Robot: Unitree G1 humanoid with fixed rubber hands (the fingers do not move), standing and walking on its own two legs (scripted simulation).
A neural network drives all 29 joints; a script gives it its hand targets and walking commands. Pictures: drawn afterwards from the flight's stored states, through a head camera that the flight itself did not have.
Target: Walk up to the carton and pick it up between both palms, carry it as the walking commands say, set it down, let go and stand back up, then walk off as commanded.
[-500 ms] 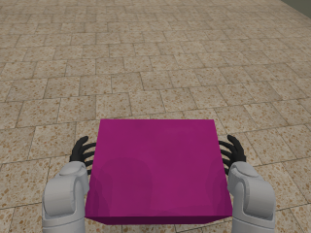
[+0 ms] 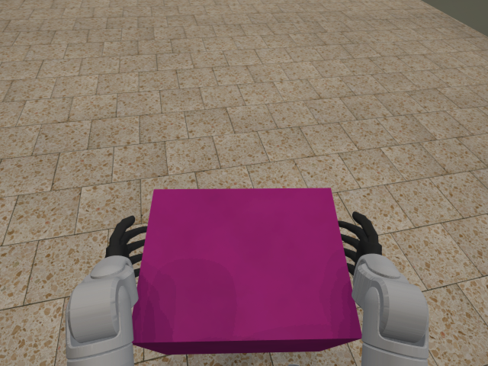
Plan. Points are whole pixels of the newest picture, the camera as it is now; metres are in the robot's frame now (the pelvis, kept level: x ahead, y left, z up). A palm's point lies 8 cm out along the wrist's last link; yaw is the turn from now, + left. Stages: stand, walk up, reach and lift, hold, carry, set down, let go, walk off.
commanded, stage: carry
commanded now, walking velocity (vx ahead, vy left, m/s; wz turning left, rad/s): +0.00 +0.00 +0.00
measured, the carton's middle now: (243, 276) +0.28 +0.01 -0.02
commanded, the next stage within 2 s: none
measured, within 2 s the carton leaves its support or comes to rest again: neither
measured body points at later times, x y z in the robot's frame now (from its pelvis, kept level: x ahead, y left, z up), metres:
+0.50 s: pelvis -0.08 +0.03 +0.00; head -0.11 +0.03 +0.45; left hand +0.19 +0.19 +0.07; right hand +0.17 -0.17 +0.09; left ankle +0.02 +0.14 -0.73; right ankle -0.06 -0.08 -0.73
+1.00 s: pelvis -0.07 +0.03 +0.01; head -0.08 +0.03 +0.46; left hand +0.20 +0.21 +0.06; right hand +0.20 -0.16 +0.07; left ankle +0.02 +0.14 -0.73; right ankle -0.06 -0.08 -0.73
